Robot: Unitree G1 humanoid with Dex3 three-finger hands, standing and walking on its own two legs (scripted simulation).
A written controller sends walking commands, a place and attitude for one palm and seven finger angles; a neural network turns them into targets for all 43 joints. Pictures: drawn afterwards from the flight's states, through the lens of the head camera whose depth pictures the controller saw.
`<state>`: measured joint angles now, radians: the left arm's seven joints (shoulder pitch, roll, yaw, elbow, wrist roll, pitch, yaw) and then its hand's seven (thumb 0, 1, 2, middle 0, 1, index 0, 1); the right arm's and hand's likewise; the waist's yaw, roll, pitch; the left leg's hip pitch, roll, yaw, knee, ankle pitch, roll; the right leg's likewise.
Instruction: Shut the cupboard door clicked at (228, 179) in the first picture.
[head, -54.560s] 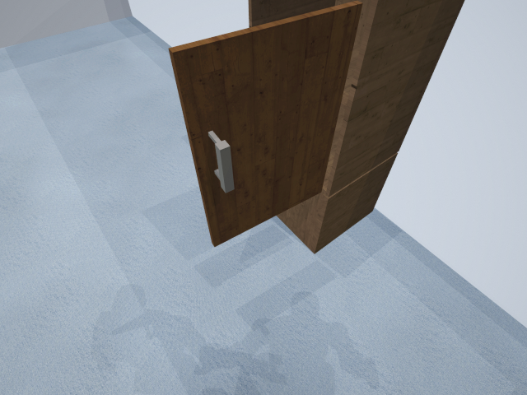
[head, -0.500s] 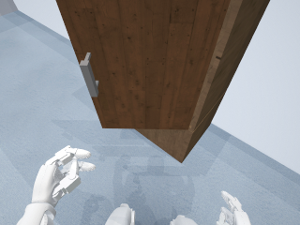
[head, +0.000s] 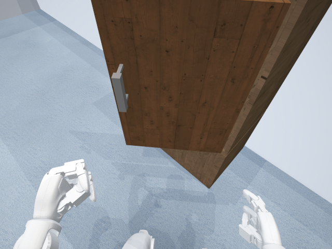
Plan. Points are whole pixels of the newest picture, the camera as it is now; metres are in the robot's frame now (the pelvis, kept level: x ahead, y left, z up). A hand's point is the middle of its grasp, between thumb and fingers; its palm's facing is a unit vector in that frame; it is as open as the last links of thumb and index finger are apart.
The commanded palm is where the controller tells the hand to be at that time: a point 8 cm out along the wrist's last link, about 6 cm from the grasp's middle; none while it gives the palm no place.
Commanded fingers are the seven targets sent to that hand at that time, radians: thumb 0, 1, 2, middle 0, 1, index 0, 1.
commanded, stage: raise the hand and make a fist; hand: left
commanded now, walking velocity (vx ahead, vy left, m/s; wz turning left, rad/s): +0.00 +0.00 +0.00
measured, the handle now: (122, 88) +0.52 +0.18 +0.08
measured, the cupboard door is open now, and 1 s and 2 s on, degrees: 38 38 38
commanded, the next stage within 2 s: bring the fist close to the handle in 0.60 s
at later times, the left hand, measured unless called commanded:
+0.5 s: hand (97, 191) +0.22 +0.16 +0.08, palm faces -0.01 -1.00 -0.03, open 3.1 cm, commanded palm +0.20 +0.22 +0.08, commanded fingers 0.00 0.90 0.90 -1.30 -1.50 -1.30 -1.50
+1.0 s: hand (113, 166) +0.27 +0.14 +0.08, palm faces -0.08 -1.00 -0.02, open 3.1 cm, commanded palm +0.26 +0.21 +0.08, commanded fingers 0.00 0.90 0.90 -1.30 -1.50 -1.30 -1.50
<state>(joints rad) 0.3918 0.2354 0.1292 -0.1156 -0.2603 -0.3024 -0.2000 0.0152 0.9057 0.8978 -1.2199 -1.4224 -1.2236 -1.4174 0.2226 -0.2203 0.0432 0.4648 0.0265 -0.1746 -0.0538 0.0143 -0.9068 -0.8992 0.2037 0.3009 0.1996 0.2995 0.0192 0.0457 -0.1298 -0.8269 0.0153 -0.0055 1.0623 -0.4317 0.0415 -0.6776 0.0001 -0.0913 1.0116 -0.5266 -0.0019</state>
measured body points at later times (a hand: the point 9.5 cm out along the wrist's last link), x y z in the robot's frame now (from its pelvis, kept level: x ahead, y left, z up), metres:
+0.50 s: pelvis +0.00 -0.02 +0.01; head +0.03 -0.02 +0.46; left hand +0.21 +0.22 +0.08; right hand +0.16 -0.26 -0.07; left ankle +0.05 +0.09 -0.67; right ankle -0.01 -0.12 -0.67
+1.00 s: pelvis -0.01 -0.03 +0.00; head +0.04 -0.04 +0.45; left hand +0.27 +0.20 +0.08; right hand +0.16 -0.26 -0.08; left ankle +0.05 +0.09 -0.67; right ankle -0.01 -0.12 -0.67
